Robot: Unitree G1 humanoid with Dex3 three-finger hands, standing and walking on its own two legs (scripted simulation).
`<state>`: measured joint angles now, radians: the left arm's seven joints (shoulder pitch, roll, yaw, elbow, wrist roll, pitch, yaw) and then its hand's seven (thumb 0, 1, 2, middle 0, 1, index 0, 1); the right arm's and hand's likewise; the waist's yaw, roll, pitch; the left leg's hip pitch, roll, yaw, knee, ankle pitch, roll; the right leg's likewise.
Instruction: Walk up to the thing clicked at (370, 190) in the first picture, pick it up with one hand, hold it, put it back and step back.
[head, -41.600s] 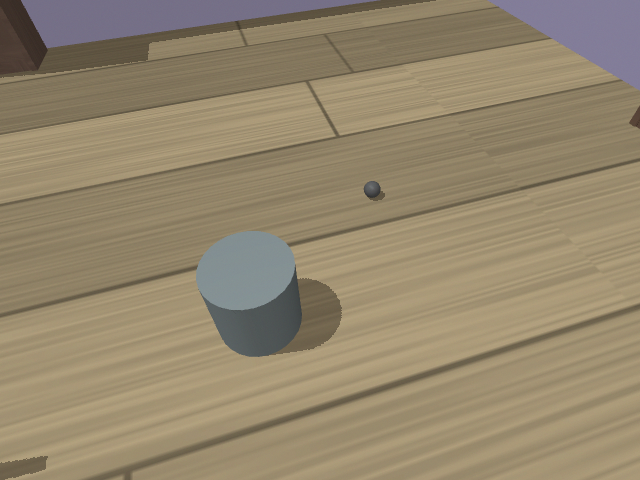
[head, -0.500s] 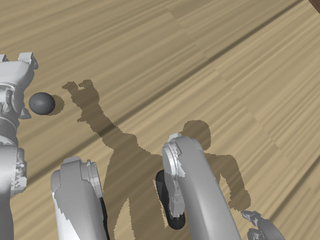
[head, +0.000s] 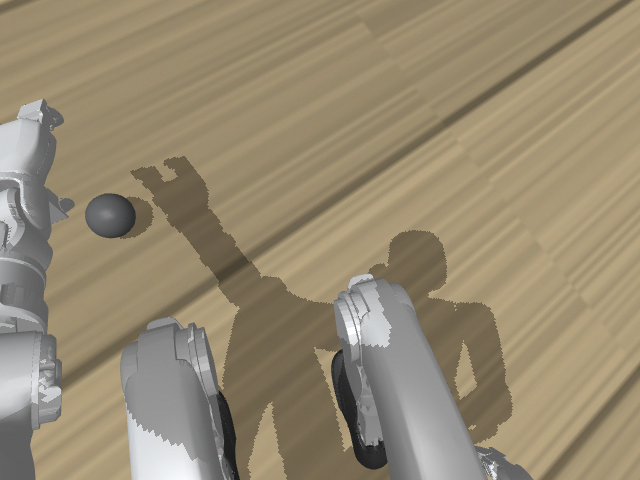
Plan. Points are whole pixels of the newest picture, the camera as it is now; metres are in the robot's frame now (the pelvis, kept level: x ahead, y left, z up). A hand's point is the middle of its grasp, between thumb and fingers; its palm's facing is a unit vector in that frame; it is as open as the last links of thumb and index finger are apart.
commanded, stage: home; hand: left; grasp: from above
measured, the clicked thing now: (111, 215) +0.52 +0.27 -0.33
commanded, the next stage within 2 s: none
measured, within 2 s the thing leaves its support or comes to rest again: neither
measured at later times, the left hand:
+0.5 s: hand out of the picture +0.29 +0.23 +0.08, palm faces -0.09 -0.87 -0.49, open 7.4 cm
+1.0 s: hand out of the picture +0.23 +0.20 +0.28, palm faces +0.19 -0.96 -0.21, open 7.4 cm
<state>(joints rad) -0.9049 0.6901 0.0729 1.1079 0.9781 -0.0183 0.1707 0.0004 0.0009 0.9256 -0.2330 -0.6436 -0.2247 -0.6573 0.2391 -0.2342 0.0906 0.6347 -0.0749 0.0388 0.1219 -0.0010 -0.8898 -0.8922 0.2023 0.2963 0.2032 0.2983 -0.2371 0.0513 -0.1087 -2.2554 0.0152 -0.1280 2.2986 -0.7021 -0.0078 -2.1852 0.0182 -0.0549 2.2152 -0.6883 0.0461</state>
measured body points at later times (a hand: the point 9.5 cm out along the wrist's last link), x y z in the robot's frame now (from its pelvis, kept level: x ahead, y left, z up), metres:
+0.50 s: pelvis +0.00 +0.00 +0.19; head +0.13 +0.04 +0.62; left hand +0.29 +0.27 +0.11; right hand +0.21 -0.24 +0.09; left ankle +0.07 +0.13 -0.33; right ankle +0.09 -0.13 -0.33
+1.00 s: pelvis +0.07 +0.00 +0.34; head +0.11 +0.01 +0.79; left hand +0.22 +0.25 +0.30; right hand +0.24 -0.23 +0.26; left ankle +0.07 +0.13 -0.33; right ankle +0.09 -0.13 -0.33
